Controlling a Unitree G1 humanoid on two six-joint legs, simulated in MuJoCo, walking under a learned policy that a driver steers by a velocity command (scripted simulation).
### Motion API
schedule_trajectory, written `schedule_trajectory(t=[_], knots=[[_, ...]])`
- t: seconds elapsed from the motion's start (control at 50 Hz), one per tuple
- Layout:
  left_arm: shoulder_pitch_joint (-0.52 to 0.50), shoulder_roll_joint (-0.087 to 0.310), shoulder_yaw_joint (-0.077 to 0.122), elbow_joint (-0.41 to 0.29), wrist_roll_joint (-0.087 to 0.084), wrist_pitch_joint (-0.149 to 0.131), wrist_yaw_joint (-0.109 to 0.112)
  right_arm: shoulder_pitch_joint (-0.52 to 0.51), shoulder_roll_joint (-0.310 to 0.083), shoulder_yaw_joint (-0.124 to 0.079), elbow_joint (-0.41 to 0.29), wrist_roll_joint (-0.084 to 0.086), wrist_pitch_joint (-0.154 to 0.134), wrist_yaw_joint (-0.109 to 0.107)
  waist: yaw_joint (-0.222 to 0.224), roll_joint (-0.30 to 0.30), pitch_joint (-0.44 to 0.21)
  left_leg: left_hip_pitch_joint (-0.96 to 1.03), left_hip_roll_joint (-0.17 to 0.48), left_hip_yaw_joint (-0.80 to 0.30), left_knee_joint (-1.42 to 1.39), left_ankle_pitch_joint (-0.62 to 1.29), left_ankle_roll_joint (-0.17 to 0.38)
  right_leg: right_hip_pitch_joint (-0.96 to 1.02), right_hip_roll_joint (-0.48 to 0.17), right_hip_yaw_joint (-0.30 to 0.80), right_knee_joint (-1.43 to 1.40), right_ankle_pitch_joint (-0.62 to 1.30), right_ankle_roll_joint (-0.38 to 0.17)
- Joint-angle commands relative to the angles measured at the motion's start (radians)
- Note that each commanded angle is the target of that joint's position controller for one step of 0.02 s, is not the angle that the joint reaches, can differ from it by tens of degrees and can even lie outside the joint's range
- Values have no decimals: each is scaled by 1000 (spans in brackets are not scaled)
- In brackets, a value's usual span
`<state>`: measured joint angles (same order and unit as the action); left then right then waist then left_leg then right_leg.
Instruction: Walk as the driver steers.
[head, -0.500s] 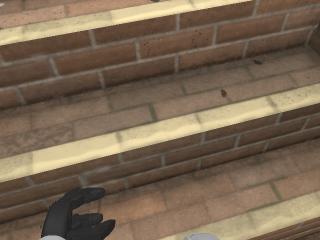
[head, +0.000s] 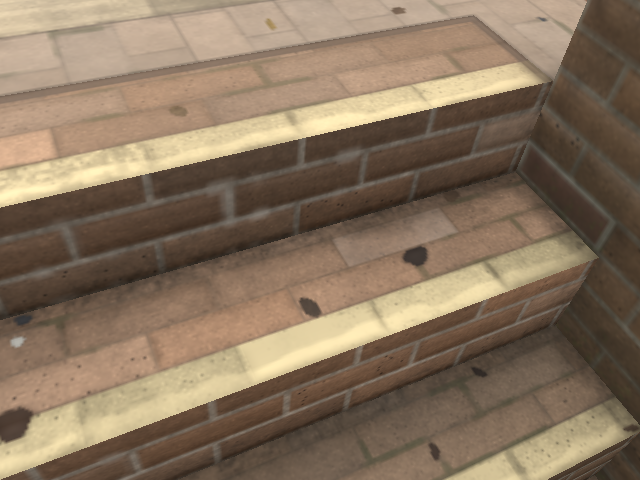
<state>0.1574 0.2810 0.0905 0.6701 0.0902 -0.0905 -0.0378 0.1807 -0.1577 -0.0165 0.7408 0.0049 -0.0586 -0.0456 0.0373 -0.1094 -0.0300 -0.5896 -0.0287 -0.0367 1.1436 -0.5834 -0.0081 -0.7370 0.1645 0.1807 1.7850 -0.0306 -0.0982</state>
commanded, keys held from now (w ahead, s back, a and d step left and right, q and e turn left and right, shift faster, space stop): q+shift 0.46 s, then w+q+shift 0.46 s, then w+e+shift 0.08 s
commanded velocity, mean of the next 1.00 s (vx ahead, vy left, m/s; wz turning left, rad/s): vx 0.51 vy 0.00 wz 0.74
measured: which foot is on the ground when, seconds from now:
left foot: down 0.00-0.24, up 0.26-0.60, down 0.62-0.78, up 0.80-0.94, down 0.96-1.00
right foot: up 0.00-0.24, down 0.26-0.58, up 0.60-0.88, down 0.90-0.96, up 0.98-1.00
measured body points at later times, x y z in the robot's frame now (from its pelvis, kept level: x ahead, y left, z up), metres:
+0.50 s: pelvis +0.22 +0.01 +0.13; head +0.23 +0.03 +0.58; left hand +0.25 +0.29 -0.02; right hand +0.40 -0.18 +0.05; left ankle +0.27 +0.14 -0.38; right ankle +0.15 -0.09 -0.63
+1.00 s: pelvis +0.23 +0.03 +0.12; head +0.25 +0.07 +0.56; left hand +0.20 +0.33 +0.00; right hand +0.57 -0.04 +0.08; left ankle +0.18 +0.11 -0.47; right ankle +0.11 -0.17 -0.53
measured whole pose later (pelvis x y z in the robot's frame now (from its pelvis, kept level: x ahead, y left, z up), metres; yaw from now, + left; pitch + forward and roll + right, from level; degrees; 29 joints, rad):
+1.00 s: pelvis +0.23 +0.03 +0.12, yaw +39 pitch +6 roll +3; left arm 0.18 0.29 0.06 0.70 -0.01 -0.06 0.03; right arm 0.00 -0.25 -0.05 0.56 -0.06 -0.02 -0.04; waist -0.08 -0.10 -0.04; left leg -0.83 -0.28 -0.07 1.45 -1.00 0.08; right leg -0.22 -0.04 -0.02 0.98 -0.11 0.01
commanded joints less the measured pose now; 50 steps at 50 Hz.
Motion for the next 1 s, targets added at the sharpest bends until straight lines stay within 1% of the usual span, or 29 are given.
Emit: schedule_trajectory(t=[0.02, 0.06, 0.08, 0.12, 0.14, 0.16, 0.2, 0.22, 0.24, 0.26, 0.28, 0.32, 0.36, 0.42, 0.46, 0.54, 0.56, 0.6, 0.64, 0.68, 0.78, 0.82, 0.86, 0.9, 0.92, 0.94, 0.96, 0.98, 1.0], knots=[[-20, -130, -77, -140, 7, 23, 14, -21, -11, -20, 30, -11, -62, 18, 60, 178, 80, 226, 116, -404, -616, 283, 255, -428, -91, -84, 301, -171, 66], [-136, -143, -102, -216, 2, 31, 35, 85, -25, -28, 83, 0, -78, 18, 27, 147, 122, 270, 98, -316, -678, 582, 231, -449, -179, -108, 92, -240, 64], [-292, 25, -136, -294, -80, 46, -1, -11, -111, -19, 24, -34, -40, 54, -1, -36, -125, 216, 121, -335, -637, 612, 258, -504, -157, -60, -256, -360, 35], [-329, -53, -164, -339, -11, 73, -20, -9, -226, -41, 43, -75, -21, 73, 64, 181, -226, 7, 117, -308, -817, 893, 235, -44, -166, -199, -399, -383, 8], [-155, -59, -164, -264, -20, 95, -19, -61, -243, -43, 31, -89, -24, 91, 124, 195, -225, -71, 136, -279, -848, 1042, 211, 146, -165, -204, -446, -150, 15], [-214, 3, -159, -295, -14, 125, 5, 7, -280, -58, 19, -17, -40, 100, 120, 84, -234, 142, 72, -250, -767, 1428, 235, 0, -77, -299, -595, -391, 64], [-60, 38, -143, -175, -35, 152, 4, 94, -215, -38, 34, -72, -78, 89, 79, 177, -290, 416, 13, -271, -521, 1972, 181, 273, -65, -184, -1217, 16, 68], [199, 36, -127, -38, -43, 169, 3, 53, -266, -55, 3, -88, -57, 88, 170, 149, -248, 429, -15, -324, -406, 1893, 187, 519, -39, -186, -1655, 294, 126], [341, 29, -125, 116, -61, 168, 0, 131, -243, -61, 10, -89, -19, 110, 115, 0, -177, 167, -67, -266, -178, 1321, 125, 845, -100, -173, -1755, 522, 117], [375, 0, -118, 163, -50, 149, -16, 302, -150, -46, 53, -54, 25, 144, 49, -121, -198, -146, -161, -162, 277, 281, 57, 1131, -358, -37, -1627, 906, -22], [385, 68, -98, 145, 7, 98, -58, 396, -102, -40, -11, 22, 44, 167, -50, -106, -153, -462, -200, -96, 895, 71, 79, 1121, -551, -57, -1273, 1635, -161], [52, 11, -92, 116, 28, 47, -124, 338, -65, -12, -116, 38, 34, 145, -160, -92, -208, -774, -150, -73, 1369, -253, 61, 1041, -698, -113, -1331, 1473, -258], [-31, -44, -122, 202, 19, 29, -73, 161, -21, 36, -206, 8, 41, 119, -180, 36, -222, -925, -82, -49, 1373, -217, 106, 961, -575, -225, -1385, 1043, -176], [-226, 247, -31, 119, 43, 42, -31, 86, -79, 41, -313, 3, 78, 112, -330, 94, -248, -437, -62, 72, 703, 15, 76, 465, -389, -483, -1555, 838, -155], [-298, 386, 27, 107, 36, 71, -62, 224, -114, 35, -228, 6, 142, 192, -391, -27, -226, -254, -100, 146, 583, 176, 48, 482, -530, -459, -1610, 1450, -270], [-236, 281, 30, 136, 32, 109, -84, 370, -134, 32, -135, 3, 215, 187, -292, -88, -188, -395, -180, 73, 219, 167, 138, 803, -682, -446, -1416, 1407, -386], [-183, 136, -4, 13, -107, 79, 26, 253, -222, -45, -50, 3, 135, 24, -197, 152, -332, 133, -242, 66, 190, -49, 208, 605, -433, -538, -1117, 1091, -125], [-148, -7, -75, -28, -98, 39, 18, 106, -252, -57, -77, -64, 152, -36, -140, 404, -319, 122, -183, -460, -323, -303, 346, 301, -229, -336, -509, 18, -31], [-160, -95, -114, -135, -5, 26, -35, -83, -165, -17, -147, -59, 152, -45, -14, 336, -279, -88, -148, -889, -686, -470, 343, 140, -50, 4, -15, -99, 66], [-57, -80, -121, -152, 45, 18, -36, -118, -111, -9, -102, -59, 120, -42, 58, 250, -159, -297, -231, -718, -562, -258, 232, 195, -36, -37, -72, -210, 49], [177, -11, -103, -132, -14, 8, 11, -330, -58, -32, -192, -76, 51, -37, 119, 71, 25, -740, -316, -342, -211, 192, 106, 633, -129, -38, -858, -456, -23], [189, -86, -112, -55, -55, -28, 28, -419, -49, -42, -254, -37, 45, -47, 155, -381, 101, -816, -386, 20, 487, 73, 17, 841, -344, -12, -1492, 275, -56], [-108, -93, -90, -51, -151, -11, 70, -14, -93, -81, -188, -126, 43, -2, -160, -156, -53, -187, -388, -11, 1006, -55, 95, 579, -270, -344, -2004, 719, 98], [-322, 87, -39, -88, -116, -23, 106, 192, -176, -102, -214, -47, 67, 33, -415, 69, -167, -54, -308, -31, 804, -183, 74, 722, -284, -369, -1733, 1370, 125], [-401, 163, -19, -204, -66, -44, 79, 82, -274, -88, -248, -17, 69, 20, -423, 243, -190, -62, -281, 21, 88, -163, 38, 848, -284, -292, -1379, 1787, 91], [-174, 177, 20, -136, -37, -66, 85, 47, -210, -53, -265, -27, 49, 6, -266, 80, -251, -149, -207, -36, -429, -116, 138, 1114, -371, -260, -871, 2162, 72], [-67, 177, 24, -138, -95, -46, 89, 127, -186, -57, -172, -94, 66, 25, -246, 117, -352, 248, -189, -55, -343, 144, 254, 732, -360, -204, -621, 1673, 50], [-264, 36, -23, -234, -121, -32, 56, 128, -179, -44, -104, -111, 36, 27, -231, 539, -353, 665, -110, -263, -234, 509, 354, 83, -108, -197, -281, 22, 94], [-198, -26, -61, -291, -121, 5, 53, -23, -237, -52, -181, -44, 41, -27, -76, 819, -528, 817, 72, -664, -235, 1137, 492, -135, -12, -92, 89, -443, 128]])
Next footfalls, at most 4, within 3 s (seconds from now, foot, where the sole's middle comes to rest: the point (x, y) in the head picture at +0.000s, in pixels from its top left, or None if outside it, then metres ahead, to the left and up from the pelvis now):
0.26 right None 0.18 -0.11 -0.68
0.62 left None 0.34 0.16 -0.46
0.90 right None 0.10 -0.16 -0.64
0.96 left None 0.20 0.12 -0.48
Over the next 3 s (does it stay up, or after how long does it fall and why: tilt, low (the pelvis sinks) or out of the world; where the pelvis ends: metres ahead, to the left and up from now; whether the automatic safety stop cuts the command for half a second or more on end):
stays up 0.64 -0.04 0.48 its command is cut before an obstacle after 2.2 s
